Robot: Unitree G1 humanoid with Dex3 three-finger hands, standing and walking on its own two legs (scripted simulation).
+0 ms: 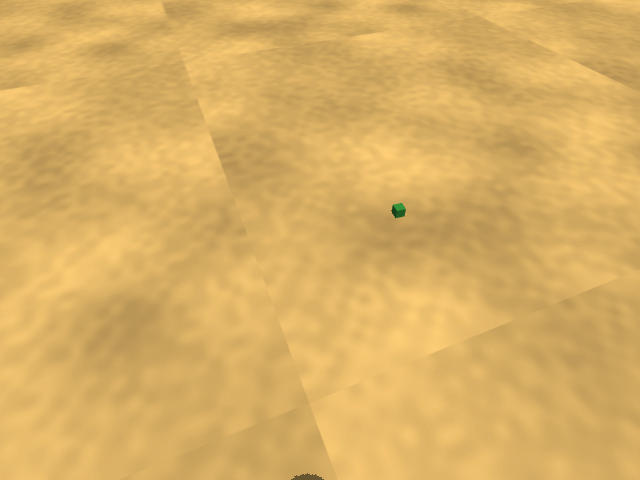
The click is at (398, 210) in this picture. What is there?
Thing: cube
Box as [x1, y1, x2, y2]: [392, 203, 405, 217]
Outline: 401,203 394,204 392,207 392,212 395,217 404,215 405,208
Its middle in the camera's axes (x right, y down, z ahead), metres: +0.37 -0.13 +1.82
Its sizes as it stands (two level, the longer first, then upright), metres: 0.046 0.046 0.046
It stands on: the floor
